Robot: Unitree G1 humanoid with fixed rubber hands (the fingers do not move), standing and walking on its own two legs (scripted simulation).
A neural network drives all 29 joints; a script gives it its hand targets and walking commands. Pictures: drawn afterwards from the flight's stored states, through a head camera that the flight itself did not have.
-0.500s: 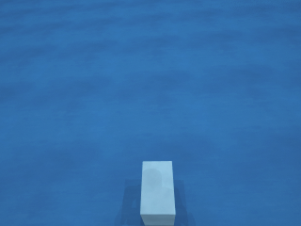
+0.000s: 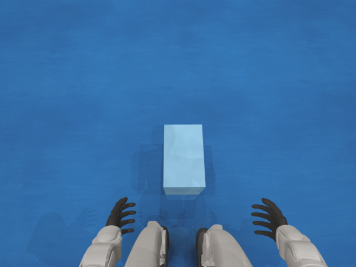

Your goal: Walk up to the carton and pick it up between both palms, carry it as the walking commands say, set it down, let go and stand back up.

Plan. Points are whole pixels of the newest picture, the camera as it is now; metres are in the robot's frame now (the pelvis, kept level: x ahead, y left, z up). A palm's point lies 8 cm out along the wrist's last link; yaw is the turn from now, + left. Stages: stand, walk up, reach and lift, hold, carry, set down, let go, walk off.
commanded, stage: reach and lift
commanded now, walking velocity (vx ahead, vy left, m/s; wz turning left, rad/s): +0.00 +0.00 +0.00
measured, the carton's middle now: (182, 162) +0.48 +0.00 -0.58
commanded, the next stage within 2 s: none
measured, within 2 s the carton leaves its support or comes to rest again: neither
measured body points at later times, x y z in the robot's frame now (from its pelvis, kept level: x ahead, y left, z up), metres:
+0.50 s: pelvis -0.04 +0.01 -0.04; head +0.23 +0.03 +0.33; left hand +0.34 +0.16 -0.18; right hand +0.36 -0.20 -0.17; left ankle +0.05 +0.09 -0.69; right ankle +0.04 -0.11 -0.69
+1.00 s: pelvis -0.04 -0.01 -0.05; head +0.33 -0.01 +0.18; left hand +0.45 +0.15 -0.24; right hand +0.47 -0.20 -0.23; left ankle +0.05 +0.09 -0.69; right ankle +0.04 -0.11 -0.69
